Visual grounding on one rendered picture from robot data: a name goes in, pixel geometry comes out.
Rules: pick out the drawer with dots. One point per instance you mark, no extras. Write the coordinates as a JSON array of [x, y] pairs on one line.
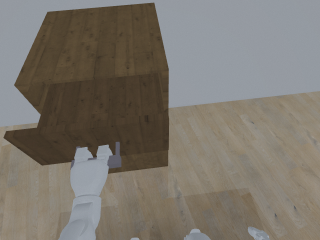
[[97, 112]]

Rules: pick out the cabinet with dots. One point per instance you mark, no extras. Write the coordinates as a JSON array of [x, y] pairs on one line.
[[98, 43]]

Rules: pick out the robot left forearm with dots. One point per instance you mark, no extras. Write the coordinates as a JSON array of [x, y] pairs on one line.
[[84, 218]]

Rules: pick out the robot left hand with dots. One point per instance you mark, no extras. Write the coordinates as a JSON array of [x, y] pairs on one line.
[[88, 177]]

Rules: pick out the robot right shin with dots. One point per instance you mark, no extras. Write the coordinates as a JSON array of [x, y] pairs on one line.
[[195, 231]]

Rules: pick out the robot right hand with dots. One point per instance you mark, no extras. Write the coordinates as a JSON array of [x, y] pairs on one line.
[[258, 234]]

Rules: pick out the handle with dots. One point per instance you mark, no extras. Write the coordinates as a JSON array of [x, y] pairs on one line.
[[114, 161]]

